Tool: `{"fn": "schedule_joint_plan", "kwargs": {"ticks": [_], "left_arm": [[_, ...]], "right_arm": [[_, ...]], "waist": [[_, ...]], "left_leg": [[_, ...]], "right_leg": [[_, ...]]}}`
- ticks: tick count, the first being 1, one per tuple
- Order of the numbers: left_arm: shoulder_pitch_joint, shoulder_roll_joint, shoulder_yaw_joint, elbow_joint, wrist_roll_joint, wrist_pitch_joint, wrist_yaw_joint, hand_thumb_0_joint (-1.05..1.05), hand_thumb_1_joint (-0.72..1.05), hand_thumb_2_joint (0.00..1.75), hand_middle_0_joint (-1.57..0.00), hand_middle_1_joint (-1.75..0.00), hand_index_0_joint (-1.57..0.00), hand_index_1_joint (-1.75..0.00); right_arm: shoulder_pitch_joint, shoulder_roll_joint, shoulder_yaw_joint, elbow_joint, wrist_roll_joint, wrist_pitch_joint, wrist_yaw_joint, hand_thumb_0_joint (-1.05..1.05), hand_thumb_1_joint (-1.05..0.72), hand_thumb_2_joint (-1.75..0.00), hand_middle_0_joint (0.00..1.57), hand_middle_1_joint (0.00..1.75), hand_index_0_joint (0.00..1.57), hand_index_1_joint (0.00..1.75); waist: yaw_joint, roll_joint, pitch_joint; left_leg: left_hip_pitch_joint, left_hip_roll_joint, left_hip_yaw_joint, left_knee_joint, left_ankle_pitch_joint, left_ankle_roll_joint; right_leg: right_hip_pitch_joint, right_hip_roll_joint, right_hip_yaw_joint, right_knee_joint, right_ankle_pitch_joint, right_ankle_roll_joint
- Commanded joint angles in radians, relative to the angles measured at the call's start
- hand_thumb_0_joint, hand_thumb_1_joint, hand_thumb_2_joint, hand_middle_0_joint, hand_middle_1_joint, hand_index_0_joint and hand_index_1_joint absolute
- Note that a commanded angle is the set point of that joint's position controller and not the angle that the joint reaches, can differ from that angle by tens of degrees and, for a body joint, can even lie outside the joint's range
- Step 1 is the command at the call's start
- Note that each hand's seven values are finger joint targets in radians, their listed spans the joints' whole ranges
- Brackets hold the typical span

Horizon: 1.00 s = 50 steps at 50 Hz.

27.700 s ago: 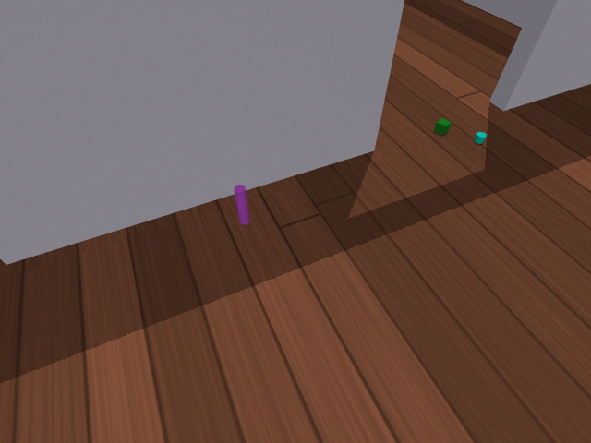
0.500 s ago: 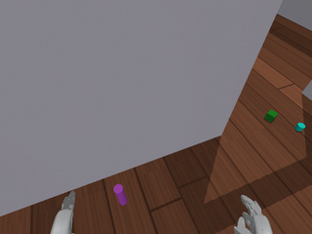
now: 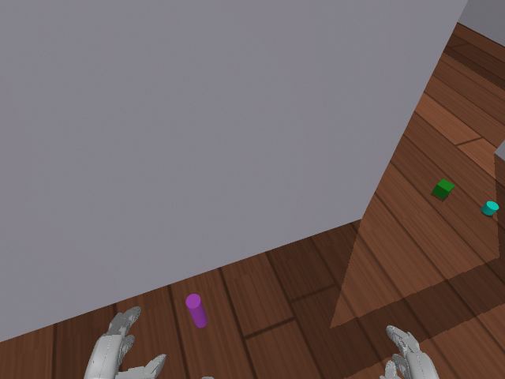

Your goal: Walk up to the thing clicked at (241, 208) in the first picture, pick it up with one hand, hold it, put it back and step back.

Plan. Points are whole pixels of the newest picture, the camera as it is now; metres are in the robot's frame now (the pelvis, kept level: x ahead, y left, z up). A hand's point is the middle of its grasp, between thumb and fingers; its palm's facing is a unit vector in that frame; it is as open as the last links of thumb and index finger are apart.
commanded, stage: stand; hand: left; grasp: from the side
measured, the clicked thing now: (197, 311) +0.43 +0.21 -0.62
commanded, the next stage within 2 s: none
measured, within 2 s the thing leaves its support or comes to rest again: neither
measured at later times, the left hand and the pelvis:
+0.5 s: hand out of the picture +0.05 +0.26 -0.11, palm faces -0.01 -0.94 -0.34, open 7.4 cm; pelvis -0.01 +0.01 +0.04, yaw +0 degrees
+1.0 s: hand out of the picture +0.02 +0.25 -0.11, palm faces -0.02 -0.94 -0.35, open 7.4 cm; pelvis -0.01 +0.00 +0.05, yaw +0 degrees
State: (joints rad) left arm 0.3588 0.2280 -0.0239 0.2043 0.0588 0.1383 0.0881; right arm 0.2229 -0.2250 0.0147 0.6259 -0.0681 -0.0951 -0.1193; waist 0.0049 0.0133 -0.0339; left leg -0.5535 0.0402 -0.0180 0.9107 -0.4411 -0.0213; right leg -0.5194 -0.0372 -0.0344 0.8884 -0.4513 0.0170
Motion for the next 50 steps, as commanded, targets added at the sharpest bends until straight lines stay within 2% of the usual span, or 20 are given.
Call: {"fn": "schedule_joint_plan", "kwargs": {"ticks": [1,3,5,8,10,11,14,16,17,19,22,25,28,31,35,38,41,44,47,50], "left_arm": [[-0.078,0.226,0.105,0.163,0.014,-0.143,-0.046,0.00,0.90,0.90,-0.20,-0.30,-0.20,-0.30],[-0.108,0.228,0.102,0.232,-0.002,-0.156,-0.055,0.00,0.90,0.90,-0.20,-0.30,-0.20,-0.30],[-0.114,0.234,0.101,0.300,-0.012,-0.165,-0.057,0.00,0.90,0.90,-0.20,-0.30,-0.20,-0.30],[-0.145,0.250,0.098,0.395,-0.012,-0.177,-0.054,0.00,0.90,0.90,-0.20,-0.30,-0.20,-0.30],[-0.163,0.257,0.098,0.441,-0.013,-0.179,-0.051,0.00,0.90,0.90,-0.20,-0.30,-0.20,-0.30],[-0.178,0.257,0.096,0.463,-0.014,-0.178,-0.050,0.00,0.90,0.90,-0.20,-0.30,-0.20,-0.30],[-0.176,0.257,0.092,0.532,-0.022,-0.174,-0.051,0.00,0.90,0.90,-0.20,-0.30,-0.20,-0.30],[-0.166,0.262,0.088,0.582,-0.022,-0.174,-0.051,0.00,0.90,0.90,-0.20,-0.30,-0.20,-0.30],[-0.169,0.266,0.088,0.602,-0.026,-0.173,-0.052,0.00,0.90,0.90,-0.20,-0.30,-0.20,-0.30],[-0.165,0.267,0.083,0.644,-0.028,-0.171,-0.054,0.00,0.90,0.90,-0.20,-0.30,-0.20,-0.30],[-0.169,0.272,0.077,0.696,-0.032,-0.171,-0.054,0.00,0.90,0.90,-0.20,-0.30,-0.20,-0.30],[-0.191,0.284,0.074,0.735,-0.033,-0.172,-0.054,0.00,0.90,0.90,-0.20,-0.30,-0.20,-0.30],[-0.201,0.283,0.067,0.774,-0.032,-0.167,-0.055,0.00,0.90,0.90,-0.20,-0.30,-0.20,-0.30],[-0.196,0.287,0.066,0.806,-0.032,-0.162,-0.060,0.00,0.90,0.90,-0.20,-0.30,-0.20,-0.30],[-0.202,0.290,0.062,0.835,-0.030,-0.172,-0.062,0.00,0.90,0.90,-0.20,-0.30,-0.20,-0.30],[-0.211,0.294,0.063,0.852,-0.032,-0.171,-0.061,0.00,0.90,0.90,-0.20,-0.30,-0.20,-0.30],[-0.217,0.299,0.063,0.861,-0.035,-0.168,-0.064,0.00,0.90,0.90,-0.20,-0.30,-0.20,-0.30],[-0.223,0.303,0.063,0.870,-0.033,-0.171,-0.064,0.00,0.90,0.90,-0.20,-0.30,-0.20,-0.30],[-0.234,0.313,0.065,0.875,-0.036,-0.175,-0.063,0.00,0.90,0.90,-0.20,-0.30,-0.20,-0.30],[-0.240,0.303,0.064,0.881,-0.039,-0.176,-0.062,0.00,0.90,0.90,-0.20,-0.30,-0.20,-0.30]], "right_arm": [[-0.059,-0.217,-0.086,0.020,-0.011,0.029,0.063,0.00,-0.90,-0.90,0.20,0.30,0.20,0.30],[-0.057,-0.218,-0.091,0.046,0.014,0.032,0.089,0.00,-0.90,-0.90,0.20,0.30,0.20,0.30],[-0.069,-0.229,-0.098,0.076,0.018,0.033,0.097,0.00,-0.90,-0.90,0.20,0.30,0.20,0.30],[-0.072,-0.222,-0.098,0.125,0.019,0.043,0.102,0.00,-0.90,-0.90,0.20,0.30,0.20,0.30],[-0.082,-0.231,-0.100,0.153,0.019,0.048,0.102,0.00,-0.90,-0.90,0.20,0.30,0.20,0.30],[-0.079,-0.227,-0.097,0.165,0.019,0.053,0.103,0.00,-0.90,-0.90,0.20,0.30,0.20,0.30],[-0.081,-0.250,-0.097,0.209,0.021,0.057,0.103,0.00,-0.90,-0.90,0.20,0.30,0.20,0.30],[-0.093,-0.255,-0.095,0.236,0.025,0.062,0.103,0.00,-0.90,-0.90,0.20,0.30,0.20,0.30],[-0.084,-0.260,-0.093,0.251,0.026,0.063,0.102,0.00,-0.90,-0.90,0.20,0.30,0.20,0.30],[-0.082,-0.269,-0.091,0.280,0.029,0.061,0.102,0.00,-0.90,-0.90,0.20,0.30,0.20,0.30],[-0.085,-0.273,-0.086,0.320,0.034,0.060,0.100,0.00,-0.90,-0.90,0.20,0.30,0.20,0.30],[-0.079,-0.278,-0.082,0.352,0.039,0.062,0.099,0.00,-0.90,-0.90,0.20,0.30,0.20,0.30],[-0.097,-0.286,-0.081,0.377,0.041,0.072,0.101,0.00,-0.90,-0.90,0.20,0.30,0.20,0.30],[-0.113,-0.292,-0.081,0.393,0.039,0.076,0.102,0.00,-0.90,-0.90,0.20,0.30,0.20,0.30],[-0.108,-0.275,-0.077,0.415,0.044,0.072,0.106,0.00,-0.90,-0.90,0.20,0.30,0.20,0.30],[-0.117,-0.280,-0.078,0.425,0.043,0.074,0.108,0.00,-0.90,-0.90,0.20,0.30,0.20,0.30],[-0.113,-0.287,-0.076,0.436,0.044,0.078,0.109,0.00,-0.90,-0.90,0.20,0.30,0.20,0.30],[-0.116,-0.283,-0.074,0.439,0.046,0.080,0.112,0.00,-0.90,-0.90,0.20,0.30,0.20,0.30],[-0.111,-0.283,-0.070,0.446,0.047,0.078,0.111,0.00,-0.90,-0.90,0.20,0.30,0.20,0.30],[-0.122,-0.287,-0.068,0.451,0.048,0.073,0.109,0.00,-0.90,-0.90,0.20,0.30,0.20,0.30]], "waist": [[0.003,-0.024,-0.086],[0.012,-0.026,-0.084],[0.016,-0.021,-0.099],[0.004,-0.020,-0.082],[0.005,-0.015,-0.046],[0.002,-0.019,-0.020],[0.006,0.025,0.005],[0.015,0.002,0.022],[0.007,0.014,0.018],[0.007,0.019,0.021],[0.012,0.007,0.016],[0.002,-0.007,0.013],[0.002,0.000,0.069],[0.012,0.019,0.098],[0.003,-0.013,0.065],[0.003,-0.022,0.079],[0.002,0.002,0.099],[0.002,-0.031,0.078],[-0.003,-0.034,0.058],[0.000,-0.018,0.032]], "left_leg": [[0.161,0.009,-0.031,-0.194,0.291,0.092],[0.178,0.009,-0.036,-0.221,0.247,0.083],[0.219,0.013,-0.045,-0.238,0.283,0.082],[0.239,0.009,-0.040,-0.262,0.304,0.073],[0.251,0.017,-0.052,-0.297,0.300,0.073],[0.235,0.018,-0.058,-0.326,0.260,0.072],[0.246,0.042,-0.093,-0.410,0.231,0.075],[0.245,0.044,-0.095,-0.432,0.220,0.070],[0.267,0.045,-0.094,-0.457,0.214,0.068],[0.307,0.052,-0.100,-0.487,0.230,0.060],[0.342,0.059,-0.099,-0.507,0.329,0.053],[0.380,0.059,-0.082,-0.527,0.350,0.049],[0.336,0.060,-0.097,-0.589,0.198,0.047],[0.308,0.065,-0.111,-0.638,0.102,0.043],[0.376,0.061,-0.093,-0.618,0.206,0.041],[0.372,0.056,-0.085,-0.619,0.188,0.038],[0.355,0.060,-0.093,-0.639,0.122,0.039],[0.361,0.054,-0.080,-0.621,0.172,0.040],[0.406,0.059,-0.073,-0.608,0.248,0.040],[0.424,0.068,-0.067,-0.607,0.320,0.039]], "right_leg": [[0.128,-0.057,0.096,-0.184,0.269,-0.096],[0.149,-0.059,0.103,-0.208,0.240,-0.085],[0.162,-0.056,0.087,-0.218,0.283,-0.076],[0.210,-0.072,0.098,-0.262,0.337,-0.069],[0.202,-0.070,0.089,-0.292,0.311,-0.064],[0.208,-0.070,0.087,-0.312,0.267,-0.062],[0.241,-0.056,0.070,-0.340,0.239,-0.053],[0.279,-0.066,0.075,-0.382,0.239,-0.054],[0.284,-0.065,0.076,-0.396,0.233,-0.051],[0.294,-0.064,0.071,-0.423,0.238,-0.047],[0.342,-0.075,0.071,-0.450,0.297,-0.040],[0.358,-0.084,0.076,-0.485,0.316,-0.036],[0.356,-0.076,0.070,-0.526,0.213,-0.029],[0.359,-0.070,0.064,-0.531,0.174,-0.028],[0.355,-0.086,0.079,-0.562,0.218,-0.027],[0.345,-0.087,0.083,-0.584,0.172,-0.024],[0.332,-0.081,0.084,-0.592,0.137,-0.024],[0.344,-0.091,0.093,-0.607,0.139,-0.024],[0.347,-0.103,0.107,-0.614,0.190,-0.027],[0.378,-0.102,0.097,-0.598,0.289,-0.027]]}}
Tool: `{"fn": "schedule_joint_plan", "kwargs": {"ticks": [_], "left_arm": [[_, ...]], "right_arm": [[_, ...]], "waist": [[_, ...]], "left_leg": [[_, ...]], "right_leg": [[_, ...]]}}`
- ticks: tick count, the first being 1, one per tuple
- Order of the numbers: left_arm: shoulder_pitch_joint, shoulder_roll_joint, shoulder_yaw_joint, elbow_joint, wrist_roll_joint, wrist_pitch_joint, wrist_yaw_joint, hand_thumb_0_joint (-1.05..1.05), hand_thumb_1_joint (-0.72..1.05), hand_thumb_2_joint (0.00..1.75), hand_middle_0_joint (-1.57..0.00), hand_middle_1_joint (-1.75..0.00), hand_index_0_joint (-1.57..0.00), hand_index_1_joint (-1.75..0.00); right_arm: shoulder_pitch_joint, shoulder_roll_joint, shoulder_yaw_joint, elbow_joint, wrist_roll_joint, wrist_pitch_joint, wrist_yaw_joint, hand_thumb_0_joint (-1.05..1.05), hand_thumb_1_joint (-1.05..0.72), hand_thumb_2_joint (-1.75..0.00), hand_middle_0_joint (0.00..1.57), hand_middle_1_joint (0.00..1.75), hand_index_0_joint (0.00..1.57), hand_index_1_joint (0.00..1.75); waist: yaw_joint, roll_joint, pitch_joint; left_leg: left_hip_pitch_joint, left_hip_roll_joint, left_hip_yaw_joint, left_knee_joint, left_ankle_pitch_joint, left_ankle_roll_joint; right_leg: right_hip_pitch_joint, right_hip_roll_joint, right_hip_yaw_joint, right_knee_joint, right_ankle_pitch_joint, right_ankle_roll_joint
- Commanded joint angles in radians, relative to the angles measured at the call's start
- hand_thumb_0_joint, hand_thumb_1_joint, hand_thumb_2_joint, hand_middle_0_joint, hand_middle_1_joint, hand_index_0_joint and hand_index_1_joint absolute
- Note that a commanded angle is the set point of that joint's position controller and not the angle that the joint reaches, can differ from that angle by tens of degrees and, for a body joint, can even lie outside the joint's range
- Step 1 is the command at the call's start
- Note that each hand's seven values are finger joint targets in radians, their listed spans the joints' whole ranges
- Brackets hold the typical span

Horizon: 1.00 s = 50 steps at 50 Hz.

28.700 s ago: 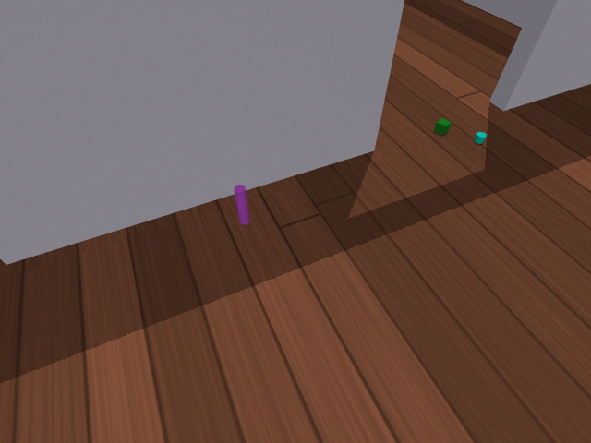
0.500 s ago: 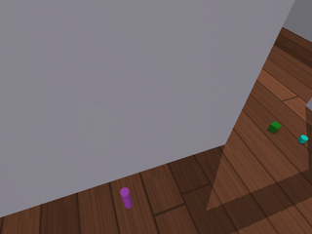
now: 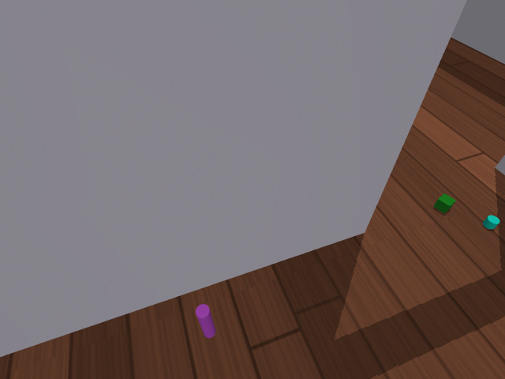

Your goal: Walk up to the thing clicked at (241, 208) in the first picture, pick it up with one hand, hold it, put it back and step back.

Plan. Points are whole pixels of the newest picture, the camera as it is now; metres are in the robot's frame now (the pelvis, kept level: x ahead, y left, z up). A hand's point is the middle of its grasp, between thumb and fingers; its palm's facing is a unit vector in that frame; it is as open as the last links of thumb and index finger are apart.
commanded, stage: stand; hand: left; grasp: from the side
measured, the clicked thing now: (206, 321) +0.44 +0.21 -0.68
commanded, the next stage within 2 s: step back in 1.12 s
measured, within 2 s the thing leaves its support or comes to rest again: neither
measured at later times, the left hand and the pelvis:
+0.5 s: hand out of the picture +0.08 +0.24 -0.15, palm faces -0.04 -0.94 -0.34, open 7.4 cm; pelvis +0.01 +0.00 +0.00, yaw -1 degrees
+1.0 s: hand out of the picture +0.09 +0.24 -0.15, palm faces -0.04 -0.94 -0.34, open 7.4 cm; pelvis +0.02 -0.01 +0.00, yaw -1 degrees
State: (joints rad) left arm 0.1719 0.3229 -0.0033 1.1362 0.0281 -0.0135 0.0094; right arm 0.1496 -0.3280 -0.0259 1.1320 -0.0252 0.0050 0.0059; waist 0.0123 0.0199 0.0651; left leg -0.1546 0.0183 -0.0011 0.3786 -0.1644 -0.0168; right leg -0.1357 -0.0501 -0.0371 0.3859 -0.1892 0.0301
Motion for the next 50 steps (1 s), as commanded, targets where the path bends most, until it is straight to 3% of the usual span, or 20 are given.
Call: {"fn": "schedule_joint_plan", "kwargs": {"ticks": [1,6,16,19,24,27,31,36,43,45,50], "left_arm": [[-0.053,0.212,0.043,-0.048,-0.009,-0.023,0.017,0.00,0.90,0.90,-0.20,-0.30,-0.20,-0.30],[-0.064,0.213,0.044,-0.043,-0.010,-0.022,0.016,0.00,0.90,0.90,-0.20,-0.30,-0.20,-0.30],[-0.078,0.213,0.046,-0.030,-0.011,-0.016,0.010,0.00,0.90,0.90,-0.20,-0.30,-0.20,-0.30],[-0.083,0.211,0.045,-0.035,-0.012,-0.020,0.009,0.00,0.90,0.90,-0.20,-0.30,-0.20,-0.30],[-0.093,0.216,0.047,-0.039,-0.012,-0.017,0.009,0.00,0.90,0.90,-0.20,-0.30,-0.20,-0.30],[-0.102,0.218,0.048,-0.040,-0.014,-0.017,0.008,0.00,0.90,0.90,-0.20,-0.30,-0.20,-0.30],[-0.098,0.218,0.048,-0.040,-0.014,-0.021,0.008,0.00,0.90,0.90,-0.20,-0.30,-0.20,-0.30],[-0.089,0.215,0.045,-0.040,-0.014,-0.019,0.008,0.00,0.90,0.90,-0.20,-0.30,-0.20,-0.30],[-0.085,0.223,0.048,-0.039,-0.016,-0.015,0.005,0.00,0.90,0.90,-0.20,-0.30,-0.20,-0.30],[-0.089,0.222,0.047,-0.043,-0.014,-0.017,0.005,0.00,0.90,0.90,-0.20,-0.30,-0.20,-0.30],[-0.091,0.227,0.049,-0.049,-0.015,-0.018,0.004,0.00,0.90,0.90,-0.20,-0.30,-0.20,-0.30]], "right_arm": [[-0.047,-0.185,-0.026,-0.053,0.006,-0.026,-0.016,0.00,-0.90,-0.90,0.20,0.30,0.20,0.30],[-0.050,-0.193,-0.022,-0.044,0.008,-0.025,-0.019,0.00,-0.90,-0.90,0.20,0.30,0.20,0.30],[-0.057,-0.202,-0.019,-0.033,0.008,-0.027,-0.019,0.00,-0.90,-0.90,0.20,0.30,0.20,0.30],[-0.060,-0.201,-0.018,-0.032,0.009,-0.029,-0.018,0.00,-0.90,-0.90,0.20,0.30,0.20,0.30],[-0.065,-0.208,-0.019,-0.029,0.009,-0.028,-0.017,0.00,-0.90,-0.90,0.20,0.30,0.20,0.30],[-0.066,-0.204,-0.019,-0.030,0.007,-0.030,-0.017,0.00,-0.90,-0.90,0.20,0.30,0.20,0.30],[-0.068,-0.203,-0.019,-0.031,0.010,-0.032,-0.017,0.00,-0.90,-0.90,0.20,0.30,0.20,0.30],[-0.077,-0.215,-0.021,-0.029,0.010,-0.030,-0.017,0.00,-0.90,-0.90,0.20,0.30,0.20,0.30],[-0.069,-0.215,-0.017,-0.025,0.010,-0.029,-0.017,0.00,-0.90,-0.90,0.20,0.30,0.20,0.30],[-0.076,-0.215,-0.018,-0.029,0.011,-0.030,-0.015,0.00,-0.90,-0.90,0.20,0.30,0.20,0.30],[-0.077,-0.216,-0.019,-0.033,0.009,-0.031,-0.016,0.00,-0.90,-0.90,0.20,0.30,0.20,0.30]], "waist": [[-0.007,-0.033,-0.060],[-0.007,-0.027,-0.073],[-0.008,-0.021,-0.040],[-0.009,-0.031,-0.062],[-0.010,-0.013,-0.053],[-0.011,-0.025,-0.063],[-0.014,-0.030,-0.105],[-0.011,-0.027,-0.089],[-0.011,-0.011,-0.051],[-0.011,-0.017,-0.065],[-0.012,-0.016,-0.088]], "left_leg": [[0.016,0.089,-0.084,-0.081,0.041,0.034],[0.029,0.096,-0.077,-0.085,0.066,0.032],[0.015,0.099,-0.077,-0.115,0.029,0.025],[0.042,0.105,-0.073,-0.104,0.081,0.025],[0.026,0.104,-0.074,-0.118,0.036,0.022],[0.034,0.108,-0.072,-0.118,0.062,0.020],[0.064,0.112,-0.063,-0.100,0.141,0.025],[0.075,0.114,-0.062,-0.098,0.130,0.025],[0.042,0.112,-0.067,-0.124,0.036,0.022],[0.054,0.117,-0.071,-0.120,0.091,0.021],[0.067,0.117,-0.063,-0.108,0.099,0.025]], "right_leg": [[-0.003,-0.084,0.096,-0.099,0.020,-0.037],[0.022,-0.088,0.095,-0.095,0.075,-0.036],[0.007,-0.080,0.090,-0.109,0.025,-0.036],[0.019,-0.086,0.095,-0.110,0.074,-0.038],[0.014,-0.083,0.095,-0.116,0.034,-0.038],[0.013,-0.081,0.093,-0.110,0.048,-0.039],[0.045,-0.089,0.093,-0.095,0.151,-0.039],[0.030,-0.087,0.092,-0.105,0.137,-0.037],[0.010,-0.084,0.099,-0.116,0.049,-0.041],[0.014,-0.081,0.093,-0.109,0.077,-0.040],[0.029,-0.088,0.099,-0.107,0.114,-0.041]]}}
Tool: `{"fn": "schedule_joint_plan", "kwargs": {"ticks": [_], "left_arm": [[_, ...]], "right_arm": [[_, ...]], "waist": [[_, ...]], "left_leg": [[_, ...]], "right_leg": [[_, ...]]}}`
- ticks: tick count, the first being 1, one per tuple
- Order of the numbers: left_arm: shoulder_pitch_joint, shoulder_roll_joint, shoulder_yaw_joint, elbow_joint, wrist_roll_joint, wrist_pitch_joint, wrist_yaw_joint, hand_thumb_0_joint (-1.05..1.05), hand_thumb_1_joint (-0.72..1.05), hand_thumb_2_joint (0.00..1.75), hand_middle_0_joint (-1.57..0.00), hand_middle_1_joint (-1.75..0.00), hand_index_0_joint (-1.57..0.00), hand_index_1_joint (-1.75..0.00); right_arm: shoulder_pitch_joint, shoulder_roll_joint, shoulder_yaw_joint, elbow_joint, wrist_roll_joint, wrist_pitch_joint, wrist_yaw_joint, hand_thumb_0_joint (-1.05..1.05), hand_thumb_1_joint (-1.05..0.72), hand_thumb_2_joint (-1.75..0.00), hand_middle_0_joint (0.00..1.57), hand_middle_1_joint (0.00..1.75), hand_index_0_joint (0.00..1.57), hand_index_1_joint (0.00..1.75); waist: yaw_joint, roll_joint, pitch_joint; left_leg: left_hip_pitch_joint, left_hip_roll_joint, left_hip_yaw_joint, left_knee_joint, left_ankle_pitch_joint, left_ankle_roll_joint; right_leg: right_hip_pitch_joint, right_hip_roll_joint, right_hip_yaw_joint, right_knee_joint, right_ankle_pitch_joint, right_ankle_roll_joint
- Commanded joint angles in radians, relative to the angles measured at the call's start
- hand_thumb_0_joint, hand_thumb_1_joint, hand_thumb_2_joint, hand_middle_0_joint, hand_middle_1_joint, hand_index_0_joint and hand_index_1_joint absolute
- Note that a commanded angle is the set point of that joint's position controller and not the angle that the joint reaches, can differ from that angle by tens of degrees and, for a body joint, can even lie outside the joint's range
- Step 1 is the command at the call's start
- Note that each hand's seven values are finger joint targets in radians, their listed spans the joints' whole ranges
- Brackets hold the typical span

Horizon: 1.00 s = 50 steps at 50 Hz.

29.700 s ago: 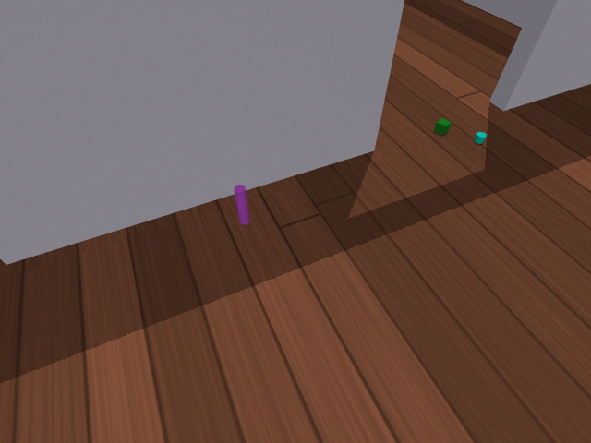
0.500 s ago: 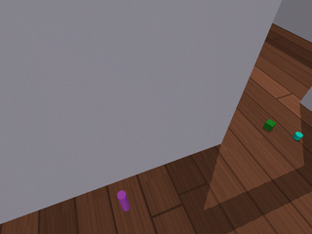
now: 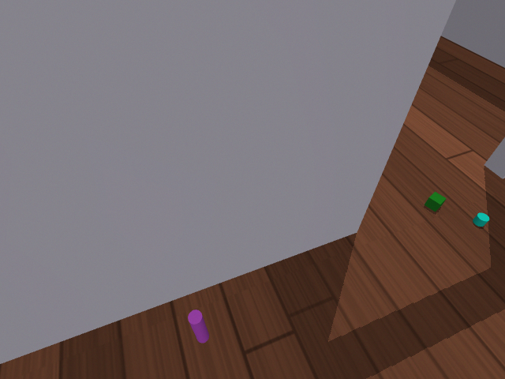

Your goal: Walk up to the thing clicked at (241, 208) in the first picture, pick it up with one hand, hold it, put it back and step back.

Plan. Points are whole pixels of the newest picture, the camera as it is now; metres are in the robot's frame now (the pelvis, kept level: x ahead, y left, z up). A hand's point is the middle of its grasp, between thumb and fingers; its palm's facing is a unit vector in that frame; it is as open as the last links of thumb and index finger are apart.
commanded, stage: stand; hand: left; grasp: from the side
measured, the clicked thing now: (199, 327) +0.42 +0.22 -0.68
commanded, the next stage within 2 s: step back in 0.12 s
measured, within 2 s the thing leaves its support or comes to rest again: neither
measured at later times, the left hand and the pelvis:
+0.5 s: hand out of the picture +0.09 +0.31 -0.19, palm faces -0.03 -0.93 -0.37, open 7.4 cm; pelvis -0.05 +0.05 -0.02, yaw +0 degrees
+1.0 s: hand out of the picture -0.02 +0.30 -0.15, palm faces -0.06 -0.91 -0.40, open 7.4 cm; pelvis -0.14 +0.04 -0.02, yaw -4 degrees
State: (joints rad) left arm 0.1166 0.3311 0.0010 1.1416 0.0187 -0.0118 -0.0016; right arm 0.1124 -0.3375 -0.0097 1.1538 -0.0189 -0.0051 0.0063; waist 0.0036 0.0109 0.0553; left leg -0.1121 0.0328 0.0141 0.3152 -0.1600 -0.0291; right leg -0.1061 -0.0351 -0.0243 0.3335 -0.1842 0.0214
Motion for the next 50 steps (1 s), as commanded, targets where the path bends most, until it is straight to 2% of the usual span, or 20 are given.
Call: {"fn": "schedule_joint_plan", "kwargs": {"ticks": [1,5,6,9,11,14,16,18,19,20,21,23,27,35,40,42,43,44,45,50], "left_arm": [[-0.037,0.216,0.043,-0.053,-0.007,-0.020,0.015,0.00,0.90,0.90,-0.20,-0.30,-0.20,-0.30],[-0.031,0.215,0.042,-0.055,-0.008,-0.021,0.015,0.00,0.90,0.90,-0.20,-0.30,-0.20,-0.30],[-0.024,0.289,0.093,-0.076,-0.029,-0.009,0.019,0.00,0.90,0.90,-0.20,-0.30,-0.20,-0.30],[-0.001,0.289,0.104,-0.116,-0.029,-0.002,0.026,0.00,0.90,0.90,-0.20,-0.30,-0.20,-0.30],[-0.032,0.307,0.113,-0.156,-0.021,0.004,0.027,0.00,0.90,0.90,-0.20,-0.30,-0.20,-0.30],[-0.105,0.319,0.123,-0.224,0.000,0.014,0.029,0.00,0.90,0.90,-0.20,-0.30,-0.20,-0.30],[-0.133,0.321,0.123,-0.259,0.010,0.021,0.027,0.00,0.90,0.90,-0.20,-0.30,-0.20,-0.30],[-0.171,0.290,0.111,-0.282,0.005,0.032,0.028,0.00,0.90,0.90,-0.20,-0.30,-0.20,-0.30],[-0.165,0.262,0.103,-0.294,-0.003,0.040,0.027,0.00,0.90,0.90,-0.20,-0.30,-0.20,-0.30],[-0.144,0.213,0.094,-0.308,-0.018,0.046,0.031,0.00,0.90,0.90,-0.20,-0.30,-0.20,-0.30],[-0.130,0.195,0.094,-0.306,-0.016,0.056,0.040,0.00,0.90,0.90,-0.20,-0.30,-0.20,-0.30],[-0.043,0.195,0.091,-0.293,-0.013,0.065,0.047,0.00,0.90,0.90,-0.20,-0.30,-0.20,-0.30],[0.001,0.231,0.098,-0.277,-0.019,0.069,0.045,0.00,0.90,0.90,-0.20,-0.30,-0.20,-0.30],[-0.037,0.227,0.112,-0.328,0.000,0.049,0.034,0.00,0.90,0.90,-0.20,-0.30,-0.20,-0.30],[0.075,0.212,0.121,-0.296,0.013,0.038,0.021,0.00,0.90,0.90,-0.20,-0.30,-0.20,-0.30],[0.119,0.237,0.131,-0.286,0.020,0.027,0.021,0.00,0.90,0.90,-0.20,-0.30,-0.20,-0.30],[0.095,0.282,0.142,-0.305,0.022,0.025,0.019,0.00,0.90,0.90,-0.20,-0.30,-0.20,-0.30],[0.036,0.349,0.154,-0.332,0.013,0.029,0.015,0.00,0.90,0.90,-0.20,-0.30,-0.20,-0.30],[-0.018,0.348,0.154,-0.373,0.021,0.023,0.017,0.00,0.90,0.90,-0.20,-0.30,-0.20,-0.30],[-0.045,0.241,0.137,-0.414,0.013,0.023,0.031,0.00,0.90,0.90,-0.20,-0.30,-0.20,-0.30]], "right_arm": [[-0.042,-0.201,-0.034,-0.054,0.004,-0.021,-0.016,0.00,-0.90,-0.90,0.20,0.30,0.20,0.30],[-0.037,-0.204,-0.034,-0.052,0.004,-0.021,-0.016,0.00,-0.90,-0.90,0.20,0.30,0.20,0.30],[-0.071,-0.259,-0.055,-0.079,0.012,-0.003,-0.011,0.00,-0.90,-0.90,0.20,0.30,0.20,0.30],[-0.042,-0.231,-0.059,-0.113,0.026,0.012,-0.010,0.00,-0.90,-0.90,0.20,0.30,0.20,0.30],[-0.019,-0.218,-0.064,-0.133,0.024,0.023,-0.008,0.00,-0.90,-0.90,0.20,0.30,0.20,0.30],[0.034,-0.218,-0.079,-0.155,0.017,0.045,-0.003,0.00,-0.90,-0.90,0.20,0.30,0.20,0.30],[0.072,-0.220,-0.082,-0.175,0.017,0.050,0.005,0.00,-0.90,-0.90,0.20,0.30,0.20,0.30],[0.110,-0.224,-0.088,-0.174,0.021,0.039,0.003,0.00,-0.90,-0.90,0.20,0.30,0.20,0.30],[0.102,-0.260,-0.095,-0.185,0.011,0.030,-0.002,0.00,-0.90,-0.90,0.20,0.30,0.20,0.30],[0.066,-0.330,-0.109,-0.201,0.000,0.021,-0.008,0.00,-0.90,-0.90,0.20,0.30,0.20,0.30],[0.086,-0.360,-0.118,-0.204,-0.014,0.013,-0.014,0.00,-0.90,-0.90,0.20,0.30,0.20,0.30],[0.065,-0.354,-0.115,-0.234,-0.011,0.010,-0.025,0.00,-0.90,-0.90,0.20,0.30,0.20,0.30],[-0.034,-0.280,-0.104,-0.282,-0.017,0.008,-0.045,0.00,-0.90,-0.90,0.20,0.30,0.20,0.30],[0.085,-0.268,-0.117,-0.308,-0.002,0.012,-0.051,0.00,-0.90,-0.90,0.20,0.30,0.20,0.30],[0.002,-0.288,-0.114,-0.339,0.005,0.019,-0.041,0.00,-0.90,-0.90,0.20,0.30,0.20,0.30],[-0.026,-0.268,-0.104,-0.345,0.017,0.021,-0.035,0.00,-0.90,-0.90,0.20,0.30,0.20,0.30],[-0.029,-0.246,-0.098,-0.353,0.021,0.021,-0.033,0.00,-0.90,-0.90,0.20,0.30,0.20,0.30],[-0.048,-0.218,-0.094,-0.351,0.023,0.025,-0.038,0.00,-0.90,-0.90,0.20,0.30,0.20,0.30],[-0.027,-0.235,-0.100,-0.339,0.015,0.034,-0.041,0.00,-0.90,-0.90,0.20,0.30,0.20,0.30],[0.068,-0.234,-0.083,-0.304,0.021,0.029,-0.037,0.00,-0.90,-0.90,0.20,0.30,0.20,0.30]], "waist": [[-0.004,-0.014,-0.077],[-0.006,-0.023,-0.079],[-0.002,-0.021,0.037],[-0.009,-0.058,-0.052],[-0.017,-0.105,-0.096],[-0.026,-0.214,-0.114],[-0.041,-0.236,-0.113],[-0.065,-0.205,-0.124],[-0.065,-0.056,-0.105],[-0.048,0.148,-0.096],[-0.048,0.179,-0.096],[-0.032,0.146,-0.121],[0.020,0.156,-0.132],[-0.056,0.095,-0.111],[-0.003,0.088,-0.131],[0.017,-0.003,-0.140],[0.008,-0.129,-0.118],[0.025,-0.290,-0.057],[0.021,-0.296,-0.024],[-0.002,-0.116,-0.065]], "left_leg": [[0.024,0.103,-0.078,-0.047,0.113,0.033],[0.032,0.101,-0.074,-0.043,0.131,0.032],[-0.054,0.078,-0.084,0.071,0.241,0.057],[-0.042,0.042,-0.039,0.204,0.232,0.062],[-0.074,-0.012,-0.013,0.300,0.112,0.055],[-0.119,-0.073,-0.025,0.531,-0.313,0.065],[-0.120,-0.060,-0.047,0.534,-0.341,0.077],[-0.106,-0.035,-0.042,0.339,-0.142,0.074],[-0.132,0.050,-0.126,0.170,0.166,0.079],[-0.079,0.183,-0.323,0.067,0.431,0.117],[0.023,0.252,-0.444,0.051,0.563,0.155],[0.020,0.278,-0.406,0.100,0.673,0.173],[0.079,0.154,-0.216,0.149,0.558,0.110],[0.141,0.207,-0.241,0.180,0.500,0.214],[-0.019,0.216,-0.250,0.206,0.274,0.217],[-0.161,0.158,-0.207,0.262,0.134,0.149],[-0.271,0.052,-0.141,0.366,-0.018,0.093],[-0.286,-0.115,-0.035,0.560,-0.293,0.037],[-0.267,-0.128,-0.107,0.775,-0.470,0.026],[-0.335,-0.179,-0.164,0.874,-0.341,0.015]], "right_leg": [[-0.001,-0.102,0.084,-0.053,0.115,-0.033],[-0.001,-0.100,0.083,-0.055,0.142,-0.033],[-0.083,-0.089,0.105,0.020,0.293,-0.045],[-0.068,-0.130,0.124,0.045,0.388,-0.102],[-0.072,-0.191,0.186,0.036,0.395,-0.163],[-0.144,-0.297,0.253,0.046,0.387,-0.265],[-0.188,-0.292,0.225,0.085,0.350,-0.261],[-0.158,-0.215,0.154,0.199,0.314,-0.186],[-0.164,-0.112,0.089,0.319,0.207,-0.119],[-0.264,0.056,0.050,0.497,-0.001,-0.061],[-0.398,0.147,0.138,0.590,-0.391,-0.057],[-0.405,0.141,0.215,0.738,-0.440,-0.059],[-0.429,0.125,0.227,0.781,-0.268,-0.045],[-0.355,0.077,0.147,0.520,-0.289,-0.010],[-0.145,0.057,0.075,0.235,-0.159,-0.049],[-0.029,0.004,0.173,0.152,0.067,-0.089],[-0.016,-0.108,0.336,0.102,0.140,-0.165],[-0.143,-0.283,0.523,0.014,0.200,-0.309],[-0.231,-0.352,0.592,-0.011,0.220,-0.366],[-0.094,-0.157,0.287,0.091,0.391,-0.238]]}}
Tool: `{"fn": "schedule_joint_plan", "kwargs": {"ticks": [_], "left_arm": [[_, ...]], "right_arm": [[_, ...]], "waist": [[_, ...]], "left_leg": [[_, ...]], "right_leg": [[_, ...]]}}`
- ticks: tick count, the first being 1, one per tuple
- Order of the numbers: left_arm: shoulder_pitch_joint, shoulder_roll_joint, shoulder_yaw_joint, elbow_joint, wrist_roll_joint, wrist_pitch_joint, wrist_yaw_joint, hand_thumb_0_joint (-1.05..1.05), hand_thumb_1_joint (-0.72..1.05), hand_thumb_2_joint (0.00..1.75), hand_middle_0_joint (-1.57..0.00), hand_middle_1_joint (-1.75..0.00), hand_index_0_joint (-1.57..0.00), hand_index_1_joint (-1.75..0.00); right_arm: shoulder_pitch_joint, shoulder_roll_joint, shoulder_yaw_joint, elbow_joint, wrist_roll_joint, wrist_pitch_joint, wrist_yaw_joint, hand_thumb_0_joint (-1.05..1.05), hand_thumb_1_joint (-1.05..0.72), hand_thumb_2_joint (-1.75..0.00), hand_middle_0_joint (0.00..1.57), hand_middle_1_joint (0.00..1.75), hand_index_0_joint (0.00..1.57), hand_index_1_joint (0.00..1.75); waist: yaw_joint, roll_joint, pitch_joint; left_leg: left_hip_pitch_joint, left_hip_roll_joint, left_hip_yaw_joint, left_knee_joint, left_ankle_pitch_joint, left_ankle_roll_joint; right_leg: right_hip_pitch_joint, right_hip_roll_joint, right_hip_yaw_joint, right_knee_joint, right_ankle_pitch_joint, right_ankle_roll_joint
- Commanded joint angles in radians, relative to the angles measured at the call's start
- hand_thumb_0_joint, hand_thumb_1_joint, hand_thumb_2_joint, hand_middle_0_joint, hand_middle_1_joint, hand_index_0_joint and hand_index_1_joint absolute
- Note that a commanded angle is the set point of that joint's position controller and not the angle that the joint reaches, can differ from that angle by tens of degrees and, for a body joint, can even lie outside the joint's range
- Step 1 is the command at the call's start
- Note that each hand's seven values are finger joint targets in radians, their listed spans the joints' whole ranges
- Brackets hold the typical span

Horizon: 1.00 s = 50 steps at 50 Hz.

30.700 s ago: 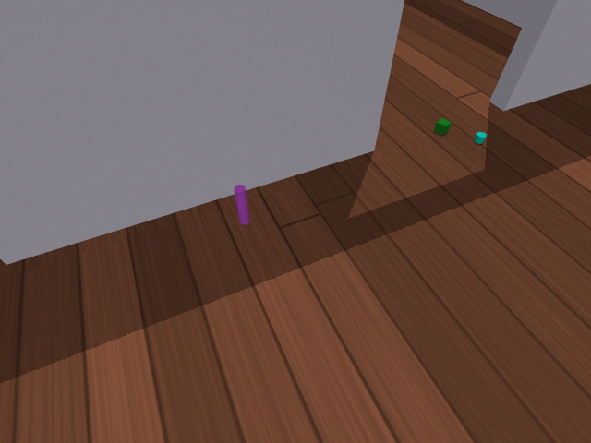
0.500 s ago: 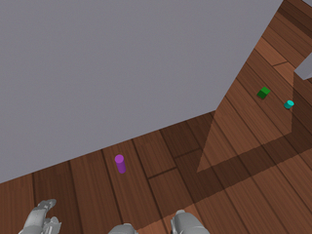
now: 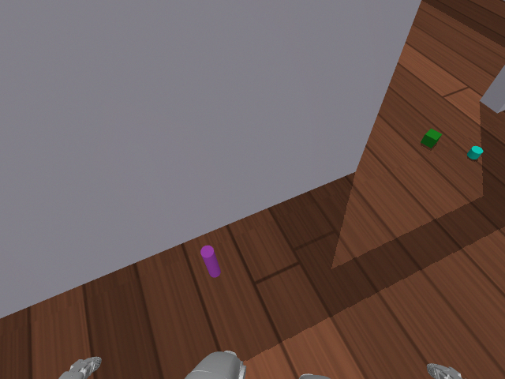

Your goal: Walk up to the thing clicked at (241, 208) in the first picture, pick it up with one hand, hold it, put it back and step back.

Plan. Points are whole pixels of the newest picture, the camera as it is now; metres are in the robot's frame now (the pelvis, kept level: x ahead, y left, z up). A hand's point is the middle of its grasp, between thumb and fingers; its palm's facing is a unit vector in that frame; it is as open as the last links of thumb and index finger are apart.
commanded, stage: step back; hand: left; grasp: from the side
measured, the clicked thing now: (211, 262) +0.55 +0.22 -0.66
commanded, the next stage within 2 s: none
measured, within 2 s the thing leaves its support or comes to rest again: neither
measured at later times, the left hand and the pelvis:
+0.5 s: hand out of the picture -0.07 +0.29 -0.16, palm faces +0.03 -0.93 -0.36, open 7.4 cm; pelvis -0.15 +0.01 +0.00, yaw +1 degrees
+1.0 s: hand out of the picture -0.18 +0.25 -0.15, palm faces +0.05 -0.92 -0.40, open 7.4 cm; pelvis -0.32 -0.03 -0.02, yaw +4 degrees
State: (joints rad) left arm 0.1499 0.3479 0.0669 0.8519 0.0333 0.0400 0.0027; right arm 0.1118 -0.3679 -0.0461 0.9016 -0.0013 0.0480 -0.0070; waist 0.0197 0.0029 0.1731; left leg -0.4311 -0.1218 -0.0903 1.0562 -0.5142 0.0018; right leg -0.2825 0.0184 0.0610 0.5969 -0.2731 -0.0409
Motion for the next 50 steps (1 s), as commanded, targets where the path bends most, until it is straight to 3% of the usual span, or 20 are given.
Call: {"fn": "schedule_joint_plan", "kwargs": {"ticks": [1,8,10,11,12,13,14,17,20,24,29,31,32,33,34,38,43,46,48,50], "left_arm": [[-0.060,0.227,0.071,-0.128,-0.001,-0.026,0.025,0.00,0.90,0.90,-0.20,-0.30,-0.20,-0.30],[-0.010,0.241,0.071,-0.159,-0.002,0.000,0.024,0.00,0.90,0.90,-0.20,-0.30,-0.20,-0.30],[-0.044,0.247,0.064,-0.172,-0.014,0.016,0.014,0.00,0.90,0.90,-0.20,-0.30,-0.20,-0.30],[-0.017,0.215,0.053,-0.175,-0.016,0.022,0.010,0.00,0.90,0.90,-0.20,-0.30,-0.20,-0.30],[-0.014,0.180,0.049,-0.186,-0.019,0.018,0.011,0.00,0.90,0.90,-0.20,-0.30,-0.20,-0.30],[-0.090,0.227,0.078,-0.186,-0.007,0.016,0.025,0.00,0.90,0.90,-0.20,-0.30,-0.20,-0.30],[-0.103,0.251,0.082,-0.181,0.002,0.016,0.027,0.00,0.90,0.90,-0.20,-0.30,-0.20,-0.30],[0.048,0.224,0.082,-0.112,-0.026,0.016,0.016,0.00,0.90,0.90,-0.20,-0.30,-0.20,-0.30],[0.031,0.215,0.088,-0.112,-0.016,0.013,0.010,0.00,0.90,0.90,-0.20,-0.30,-0.20,-0.30],[0.019,0.204,0.071,-0.131,-0.011,0.003,0.011,0.00,0.90,0.90,-0.20,-0.30,-0.20,-0.30],[0.134,0.198,0.073,-0.064,-0.009,-0.008,0.000,0.00,0.90,0.90,-0.20,-0.30,-0.20,-0.30],[0.204,0.224,0.083,-0.021,0.003,-0.014,-0.002,0.00,0.90,0.90,-0.20,-0.30,-0.20,-0.30],[0.193,0.275,0.095,-0.034,0.019,-0.015,-0.004,0.00,0.90,0.90,-0.20,-0.30,-0.20,-0.30],[0.112,0.368,0.115,-0.076,0.015,-0.010,-0.008,0.00,0.90,0.90,-0.20,-0.30,-0.20,-0.30],[0.013,0.432,0.124,-0.120,0.022,-0.009,-0.003,0.00,0.90,0.90,-0.20,-0.30,-0.20,-0.30],[-0.121,0.266,0.089,-0.153,0.012,-0.014,0.011,0.00,0.90,0.90,-0.20,-0.30,-0.20,-0.30],[0.015,0.240,0.087,-0.153,0.019,-0.008,0.026,0.00,0.90,0.90,-0.20,-0.30,-0.20,-0.30],[-0.004,0.246,0.078,-0.170,0.003,0.008,0.029,0.00,0.90,0.90,-0.20,-0.30,-0.20,-0.30],[-0.012,0.226,0.058,-0.188,-0.012,0.027,0.018,0.00,0.90,0.90,-0.20,-0.30,-0.20,-0.30],[-0.001,0.180,0.048,-0.200,-0.020,0.029,0.018,0.00,0.90,0.90,-0.20,-0.30,-0.20,-0.30]], "right_arm": [[0.078,-0.204,-0.042,-0.055,0.004,-0.026,-0.027,0.00,-0.90,-0.90,0.20,0.30,0.20,0.30],[0.115,-0.179,-0.041,-0.078,-0.010,-0.044,-0.030,0.00,-0.90,-0.90,0.20,0.30,0.20,0.30],[0.163,-0.182,-0.056,-0.054,-0.024,-0.048,-0.027,0.00,-0.90,-0.90,0.20,0.30,0.20,0.30],[0.145,-0.234,-0.072,-0.061,-0.039,-0.050,-0.025,0.00,-0.90,-0.90,0.20,0.30,0.20,0.30],[0.110,-0.336,-0.092,-0.079,-0.051,-0.050,-0.020,0.00,-0.90,-0.90,0.20,0.30,0.20,0.30],[0.072,-0.399,-0.100,-0.098,-0.041,-0.048,-0.014,0.00,-0.90,-0.90,0.20,0.30,0.20,0.30],[0.014,-0.392,-0.102,-0.114,-0.039,-0.058,-0.022,0.00,-0.90,-0.90,0.20,0.30,0.20,0.30],[-0.086,-0.256,-0.062,-0.137,-0.044,-0.062,-0.027,0.00,-0.90,-0.90,0.20,0.30,0.20,0.30],[0.026,-0.233,-0.064,-0.118,-0.033,-0.063,-0.024,0.00,-0.90,-0.90,0.20,0.30,0.20,0.30],[0.080,-0.252,-0.076,-0.131,-0.025,-0.055,-0.031,0.00,-0.90,-0.90,0.20,0.30,0.20,0.30],[0.018,-0.294,-0.085,-0.166,-0.029,-0.032,-0.023,0.00,-0.90,-0.90,0.20,0.30,0.20,0.30],[-0.014,-0.275,-0.077,-0.170,-0.013,-0.019,-0.020,0.00,-0.90,-0.90,0.20,0.30,0.20,0.30],[-0.012,-0.240,-0.069,-0.179,-0.008,-0.017,-0.019,0.00,-0.90,-0.90,0.20,0.30,0.20,0.30],[-0.045,-0.192,-0.062,-0.195,-0.001,-0.020,-0.028,0.00,-0.90,-0.90,0.20,0.30,0.20,0.30],[-0.034,-0.239,-0.081,-0.183,-0.010,-0.016,-0.041,0.00,-0.90,-0.90,0.20,0.30,0.20,0.30],[0.092,-0.213,-0.061,-0.103,0.003,-0.022,-0.028,0.00,-0.90,-0.90,0.20,0.30,0.20,0.30],[0.081,-0.181,-0.040,-0.128,-0.007,-0.050,-0.038,0.00,-0.90,-0.90,0.20,0.30,0.20,0.30],[0.147,-0.175,-0.048,-0.107,-0.023,-0.058,-0.037,0.00,-0.90,-0.90,0.20,0.30,0.20,0.30],[0.185,-0.202,-0.064,-0.081,-0.034,-0.061,-0.037,0.00,-0.90,-0.90,0.20,0.30,0.20,0.30],[0.096,-0.373,-0.097,-0.114,-0.049,-0.056,-0.027,0.00,-0.90,-0.90,0.20,0.30,0.20,0.30]], "waist": [[-0.007,-0.103,-0.194],[-0.001,-0.214,-0.289],[-0.040,-0.166,-0.265],[-0.025,-0.057,-0.246],[-0.030,0.211,-0.225],[-0.079,0.238,-0.168],[-0.068,0.223,-0.127],[0.045,0.096,-0.144],[-0.011,0.107,-0.161],[-0.061,0.149,-0.222],[-0.019,0.219,-0.270],[0.012,0.157,-0.278],[0.011,0.007,-0.238],[0.034,-0.264,-0.172],[0.040,-0.335,-0.113],[-0.052,-0.174,-0.096],[0.032,-0.216,-0.201],[0.003,-0.226,-0.262],[-0.011,-0.140,-0.262],[0.013,0.207,-0.235]], "left_leg": [[-0.024,-0.020,-0.051,0.114,0.014,-0.020],[0.075,0.100,0.051,-0.479,0.089,-0.008],[0.225,0.092,0.091,-0.694,0.351,0.004],[0.295,0.189,-0.063,-0.691,0.357,0.030],[0.340,0.419,-0.369,-0.749,0.449,0.123],[0.104,0.544,-0.473,-0.783,0.447,0.278],[0.010,0.579,-0.515,-0.798,0.427,0.321],[0.173,0.348,-0.124,-0.677,0.630,0.191],[0.292,0.320,-0.119,-0.637,0.638,0.183],[0.433,0.368,-0.123,-0.588,0.672,0.248],[0.285,0.358,-0.105,-0.532,0.577,0.201],[0.127,0.306,-0.084,-0.484,0.429,0.123],[-0.028,0.215,-0.054,-0.380,0.250,0.067],[-0.095,0.025,0.035,-0.163,-0.017,0.009],[-0.017,0.054,-0.024,0.058,-0.102,-0.014],[-0.015,-0.005,-0.047,0.160,0.078,-0.004],[-0.088,0.059,0.021,-0.174,-0.022,-0.023],[0.042,0.112,0.059,-0.529,0.120,0.004],[0.215,0.119,0.040,-0.711,0.411,0.015],[0.311,0.465,-0.387,-0.697,0.691,0.183]], "right_leg": [[0.114,-0.194,0.185,-0.154,0.481,-0.171],[0.305,-0.216,0.158,-0.035,0.520,-0.146],[0.153,-0.174,0.129,0.018,0.350,-0.091],[-0.016,-0.114,0.111,0.062,0.160,-0.041],[-0.225,0.051,0.026,0.244,-0.185,0.008],[-0.160,0.086,0.091,0.450,-0.377,0.040],[-0.131,0.058,0.158,0.604,-0.356,0.037],[-0.223,0.104,0.168,0.711,-0.193,0.024],[-0.241,0.099,0.138,0.650,-0.177,0.064],[-0.228,0.050,0.087,0.404,-0.239,0.094],[0.033,0.002,-0.028,-0.037,-0.112,0.055],[0.170,-0.001,-0.023,-0.166,0.031,0.013],[0.174,-0.119,0.192,-0.199,-0.043,-0.034],[0.000,-0.303,0.412,-0.305,-0.129,-0.162],[-0.221,-0.443,0.547,-0.365,-0.144,-0.273],[-0.140,-0.195,0.130,-0.221,0.109,-0.127],[0.247,-0.228,0.133,-0.084,0.453,-0.159],[0.287,-0.241,0.133,0.039,0.526,-0.137],[0.122,-0.177,0.096,0.123,0.362,-0.071],[-0.248,0.066,-0.025,0.372,-0.311,0.017]]}}
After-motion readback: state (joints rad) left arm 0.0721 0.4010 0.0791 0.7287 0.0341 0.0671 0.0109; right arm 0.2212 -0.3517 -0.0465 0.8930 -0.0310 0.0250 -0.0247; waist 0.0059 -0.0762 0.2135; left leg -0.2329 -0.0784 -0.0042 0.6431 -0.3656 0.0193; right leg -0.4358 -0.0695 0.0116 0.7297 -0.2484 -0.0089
